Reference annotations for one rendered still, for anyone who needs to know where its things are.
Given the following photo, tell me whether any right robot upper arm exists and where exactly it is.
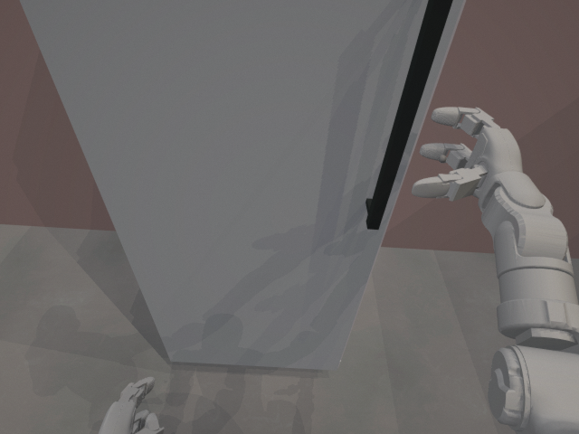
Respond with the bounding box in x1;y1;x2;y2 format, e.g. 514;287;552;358
488;344;579;434

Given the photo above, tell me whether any fridge door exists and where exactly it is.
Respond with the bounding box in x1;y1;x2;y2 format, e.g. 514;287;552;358
20;0;463;371

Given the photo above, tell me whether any handle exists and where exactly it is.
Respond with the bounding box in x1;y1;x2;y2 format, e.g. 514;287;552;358
365;0;453;230

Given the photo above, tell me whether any right robot forearm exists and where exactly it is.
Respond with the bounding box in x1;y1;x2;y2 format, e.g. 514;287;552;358
478;171;579;354

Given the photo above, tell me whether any robot right hand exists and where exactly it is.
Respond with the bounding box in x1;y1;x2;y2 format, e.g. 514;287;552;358
412;107;523;202

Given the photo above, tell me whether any robot left hand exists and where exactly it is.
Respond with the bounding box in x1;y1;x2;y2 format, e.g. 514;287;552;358
99;377;164;434

